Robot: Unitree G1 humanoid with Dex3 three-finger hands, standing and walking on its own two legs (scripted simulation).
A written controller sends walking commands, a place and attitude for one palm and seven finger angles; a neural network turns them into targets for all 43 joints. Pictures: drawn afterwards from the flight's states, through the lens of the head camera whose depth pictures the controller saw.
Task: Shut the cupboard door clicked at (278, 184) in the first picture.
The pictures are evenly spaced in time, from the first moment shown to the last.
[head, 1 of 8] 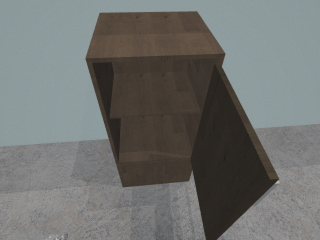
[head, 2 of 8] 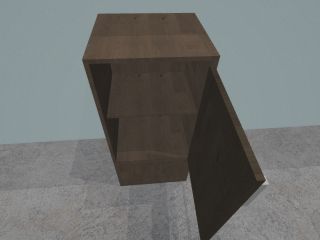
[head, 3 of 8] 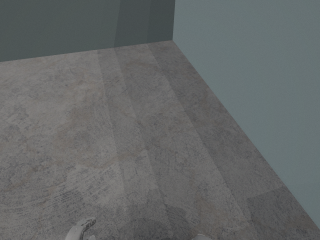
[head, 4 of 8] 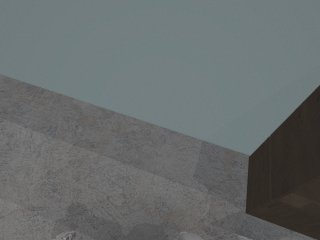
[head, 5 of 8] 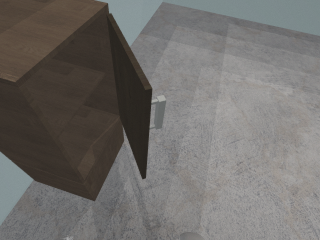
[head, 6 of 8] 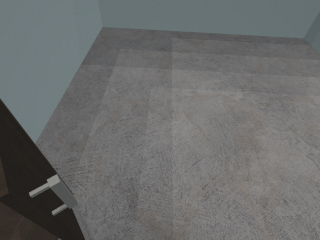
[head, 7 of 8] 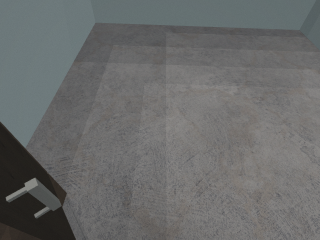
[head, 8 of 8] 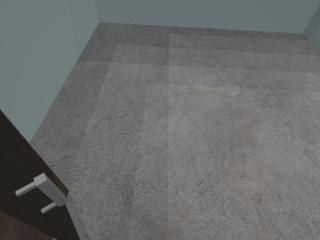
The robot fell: no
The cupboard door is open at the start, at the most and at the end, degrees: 87 87 39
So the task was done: no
